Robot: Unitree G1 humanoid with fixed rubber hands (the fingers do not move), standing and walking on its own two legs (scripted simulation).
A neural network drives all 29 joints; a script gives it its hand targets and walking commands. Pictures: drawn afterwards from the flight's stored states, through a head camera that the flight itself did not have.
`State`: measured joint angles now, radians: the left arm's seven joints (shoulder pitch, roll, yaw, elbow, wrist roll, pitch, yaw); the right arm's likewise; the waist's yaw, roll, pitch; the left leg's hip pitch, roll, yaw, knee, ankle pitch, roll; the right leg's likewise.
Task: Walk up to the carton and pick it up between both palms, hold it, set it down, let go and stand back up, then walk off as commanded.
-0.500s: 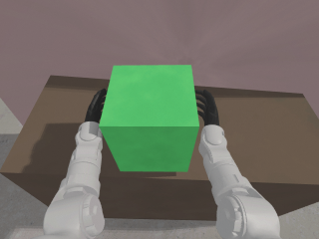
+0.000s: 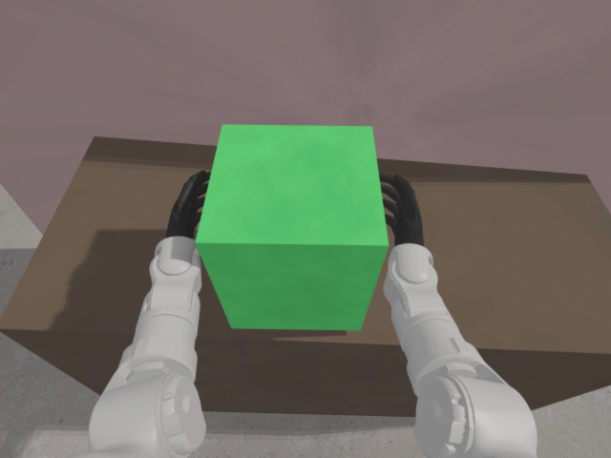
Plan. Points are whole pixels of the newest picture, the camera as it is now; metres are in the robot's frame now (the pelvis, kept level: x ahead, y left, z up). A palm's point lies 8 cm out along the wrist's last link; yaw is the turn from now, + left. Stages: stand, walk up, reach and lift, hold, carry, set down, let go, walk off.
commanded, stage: set down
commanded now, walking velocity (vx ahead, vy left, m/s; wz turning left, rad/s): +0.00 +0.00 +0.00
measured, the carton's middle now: (296, 235) +0.42 +0.03 +0.00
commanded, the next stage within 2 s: none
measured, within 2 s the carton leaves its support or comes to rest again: rests again in 0.60 s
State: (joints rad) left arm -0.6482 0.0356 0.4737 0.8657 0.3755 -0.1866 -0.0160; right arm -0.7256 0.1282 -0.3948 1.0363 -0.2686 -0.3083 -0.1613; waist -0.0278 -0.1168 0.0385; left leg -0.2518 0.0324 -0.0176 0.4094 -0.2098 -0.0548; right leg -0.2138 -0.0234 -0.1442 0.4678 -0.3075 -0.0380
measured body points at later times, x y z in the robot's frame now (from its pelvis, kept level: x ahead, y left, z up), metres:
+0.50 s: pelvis +0.00 +0.00 +0.00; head +0.05 +0.04 +0.44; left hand +0.41 +0.18 +0.04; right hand +0.40 -0.12 +0.06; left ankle +0.00 +0.16 -0.74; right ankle -0.04 -0.08 -0.74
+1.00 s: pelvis -0.01 +0.03 -0.01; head +0.06 +0.06 +0.44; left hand +0.40 +0.23 +0.02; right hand +0.39 -0.12 +0.02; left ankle +0.00 +0.16 -0.74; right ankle -0.04 -0.08 -0.74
